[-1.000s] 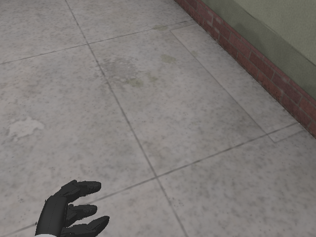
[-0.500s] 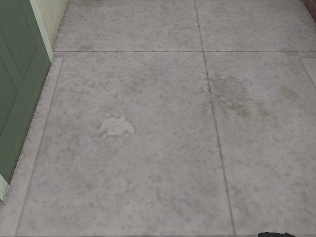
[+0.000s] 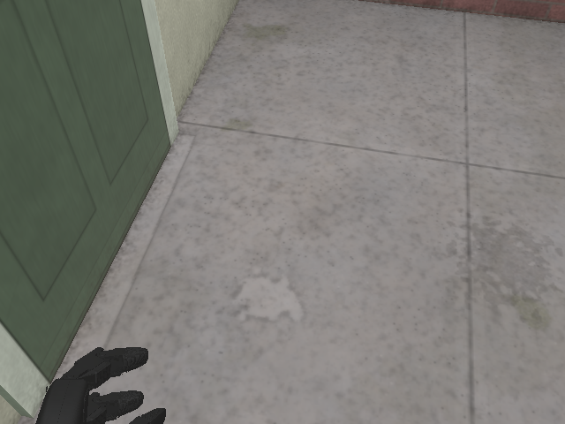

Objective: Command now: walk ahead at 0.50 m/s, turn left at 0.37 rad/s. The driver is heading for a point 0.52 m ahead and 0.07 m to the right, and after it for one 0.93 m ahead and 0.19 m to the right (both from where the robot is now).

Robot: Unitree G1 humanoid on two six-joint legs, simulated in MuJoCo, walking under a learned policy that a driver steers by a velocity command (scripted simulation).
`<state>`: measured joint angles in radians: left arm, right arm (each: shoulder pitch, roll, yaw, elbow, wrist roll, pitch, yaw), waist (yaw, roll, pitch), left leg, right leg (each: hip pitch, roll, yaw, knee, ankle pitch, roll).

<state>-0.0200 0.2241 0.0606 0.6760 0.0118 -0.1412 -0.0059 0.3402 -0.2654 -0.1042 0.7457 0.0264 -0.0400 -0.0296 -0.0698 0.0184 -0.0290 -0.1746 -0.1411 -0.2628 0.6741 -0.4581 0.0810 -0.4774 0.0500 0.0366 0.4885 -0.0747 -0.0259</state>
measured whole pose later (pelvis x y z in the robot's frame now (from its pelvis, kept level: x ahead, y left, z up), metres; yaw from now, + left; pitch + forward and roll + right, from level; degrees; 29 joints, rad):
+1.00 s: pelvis +0.44 -0.01 +0.00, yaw -9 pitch +3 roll +1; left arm 0.11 0.30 0.06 0.62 0.00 -0.03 -0.04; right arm 0.22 -0.31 -0.04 0.73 0.00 -0.05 -0.03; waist -0.01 0.01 0.05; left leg -0.47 0.01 -0.04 1.30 -0.51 -0.06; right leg -0.51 0.08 0.02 0.58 -0.13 -0.08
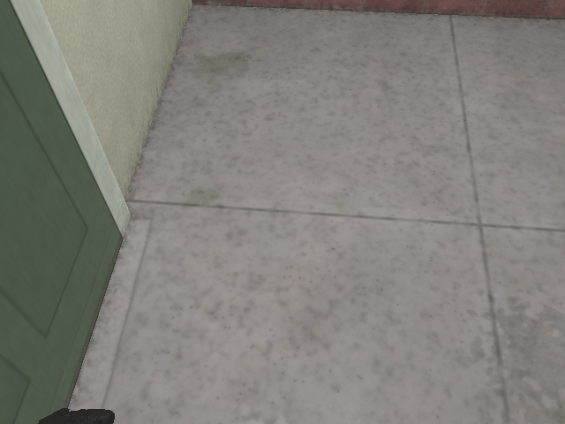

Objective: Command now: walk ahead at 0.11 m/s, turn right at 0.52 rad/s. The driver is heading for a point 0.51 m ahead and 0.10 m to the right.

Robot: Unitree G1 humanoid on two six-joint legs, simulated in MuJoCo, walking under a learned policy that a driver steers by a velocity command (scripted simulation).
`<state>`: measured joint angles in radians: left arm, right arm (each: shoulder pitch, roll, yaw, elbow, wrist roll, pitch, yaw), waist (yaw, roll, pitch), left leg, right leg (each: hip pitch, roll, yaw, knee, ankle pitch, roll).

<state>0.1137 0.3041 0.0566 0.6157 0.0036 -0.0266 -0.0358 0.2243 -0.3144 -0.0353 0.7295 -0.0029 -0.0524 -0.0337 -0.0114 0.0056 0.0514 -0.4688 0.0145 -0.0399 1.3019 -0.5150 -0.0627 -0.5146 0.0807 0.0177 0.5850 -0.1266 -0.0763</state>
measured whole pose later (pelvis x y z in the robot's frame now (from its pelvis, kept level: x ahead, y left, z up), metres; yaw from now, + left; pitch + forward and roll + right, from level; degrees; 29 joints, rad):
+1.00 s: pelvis +0.04 -0.01 +0.02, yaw -29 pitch +1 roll +1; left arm 0.12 0.21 0.03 0.65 0.01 0.02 0.01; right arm 0.20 -0.30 -0.07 0.77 -0.01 0.03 -0.04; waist -0.03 0.05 0.04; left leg -0.45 0.06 -0.03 0.99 -0.41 -0.10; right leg -0.25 0.05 0.00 0.46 -0.23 -0.06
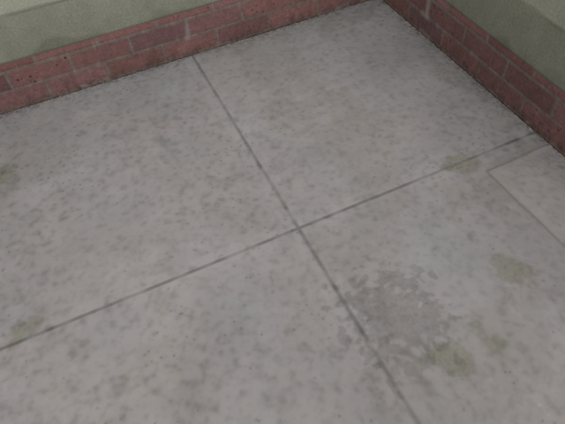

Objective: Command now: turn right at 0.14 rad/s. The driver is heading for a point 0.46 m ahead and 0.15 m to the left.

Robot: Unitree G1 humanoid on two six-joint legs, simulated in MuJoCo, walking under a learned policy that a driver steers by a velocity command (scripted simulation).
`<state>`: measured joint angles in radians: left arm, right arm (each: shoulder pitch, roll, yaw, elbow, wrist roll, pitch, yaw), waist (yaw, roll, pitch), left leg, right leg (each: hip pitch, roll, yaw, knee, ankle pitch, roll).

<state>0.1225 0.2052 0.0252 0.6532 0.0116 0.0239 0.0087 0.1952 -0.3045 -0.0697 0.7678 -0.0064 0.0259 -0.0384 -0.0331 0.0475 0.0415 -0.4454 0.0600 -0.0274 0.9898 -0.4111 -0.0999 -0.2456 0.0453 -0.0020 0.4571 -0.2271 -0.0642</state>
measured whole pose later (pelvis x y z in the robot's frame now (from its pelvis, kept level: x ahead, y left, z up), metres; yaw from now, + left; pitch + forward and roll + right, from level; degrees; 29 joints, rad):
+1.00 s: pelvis +0.26 +0.10 +0.01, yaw +0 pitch +0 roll +0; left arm 0.11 0.28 0.07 0.71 -0.02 -0.06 0.01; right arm 0.40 -0.24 -0.01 0.95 -0.01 -0.08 0.01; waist -0.08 -0.04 0.02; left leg -0.01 -0.05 0.02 0.24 -0.23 0.06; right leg -0.68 -0.10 0.02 0.80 0.04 -0.01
